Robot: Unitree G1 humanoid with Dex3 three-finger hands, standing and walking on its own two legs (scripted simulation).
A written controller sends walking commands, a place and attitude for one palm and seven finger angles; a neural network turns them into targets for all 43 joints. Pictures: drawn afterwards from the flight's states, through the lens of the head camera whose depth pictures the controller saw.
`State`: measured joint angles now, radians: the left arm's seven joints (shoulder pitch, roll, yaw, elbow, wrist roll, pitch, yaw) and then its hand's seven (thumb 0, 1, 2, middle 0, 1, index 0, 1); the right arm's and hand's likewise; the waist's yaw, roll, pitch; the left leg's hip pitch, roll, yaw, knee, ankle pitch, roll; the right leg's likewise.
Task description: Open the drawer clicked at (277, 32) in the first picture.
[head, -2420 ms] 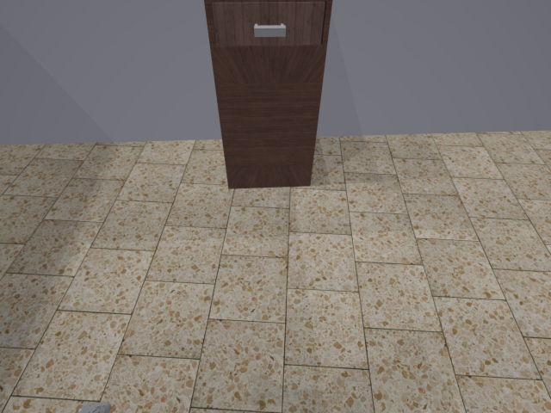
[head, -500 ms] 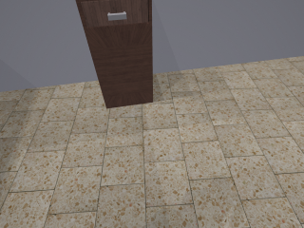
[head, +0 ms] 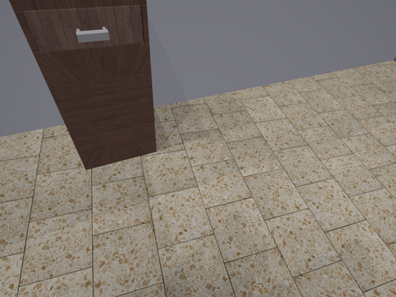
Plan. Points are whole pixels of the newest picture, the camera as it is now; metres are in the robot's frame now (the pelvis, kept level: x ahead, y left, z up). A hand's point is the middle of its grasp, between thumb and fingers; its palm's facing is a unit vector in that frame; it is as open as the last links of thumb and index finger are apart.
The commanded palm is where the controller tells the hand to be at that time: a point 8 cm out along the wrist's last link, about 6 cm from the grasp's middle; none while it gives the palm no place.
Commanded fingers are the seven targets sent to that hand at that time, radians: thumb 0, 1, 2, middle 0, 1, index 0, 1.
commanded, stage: walk to a spot facing it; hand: left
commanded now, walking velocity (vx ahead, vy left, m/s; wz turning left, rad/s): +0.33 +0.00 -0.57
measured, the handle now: (92, 32) +0.93 +0.49 +0.05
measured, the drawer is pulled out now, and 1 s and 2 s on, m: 0.00 0.00 0.00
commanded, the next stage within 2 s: turn to face it in 0.42 s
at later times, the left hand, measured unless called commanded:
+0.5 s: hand (179, 202) +0.39 +0.08 -0.16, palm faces -0.34 -0.93 -0.17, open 7.4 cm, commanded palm none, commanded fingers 0.00 0.90 0.90 -0.20 -0.30 -0.20 -0.30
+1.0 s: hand (157, 204) +0.39 +0.14 -0.18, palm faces -0.08 -0.98 -0.18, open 7.4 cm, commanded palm none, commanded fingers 0.00 0.90 0.90 -0.20 -0.30 -0.20 -0.30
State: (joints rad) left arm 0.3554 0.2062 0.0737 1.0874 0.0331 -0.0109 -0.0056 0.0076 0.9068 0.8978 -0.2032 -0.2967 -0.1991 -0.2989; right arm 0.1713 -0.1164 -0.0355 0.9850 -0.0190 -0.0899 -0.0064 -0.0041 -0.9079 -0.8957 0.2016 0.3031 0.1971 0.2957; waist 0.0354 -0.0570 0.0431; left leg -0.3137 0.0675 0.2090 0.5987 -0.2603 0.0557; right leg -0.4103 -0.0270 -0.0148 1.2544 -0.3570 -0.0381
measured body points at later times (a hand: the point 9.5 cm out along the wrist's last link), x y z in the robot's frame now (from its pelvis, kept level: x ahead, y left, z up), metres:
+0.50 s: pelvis +0.20 -0.04 -0.02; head +0.23 -0.05 +0.43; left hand +0.41 +0.13 -0.15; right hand +0.01 -0.20 -0.15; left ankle +0.06 +0.09 -0.69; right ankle +0.27 -0.14 -0.73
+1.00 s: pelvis +0.31 -0.03 +0.00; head +0.33 -0.01 +0.45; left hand +0.40 +0.19 -0.17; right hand +0.34 -0.28 -0.14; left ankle +0.36 +0.04 -0.73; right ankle +0.25 -0.15 -0.68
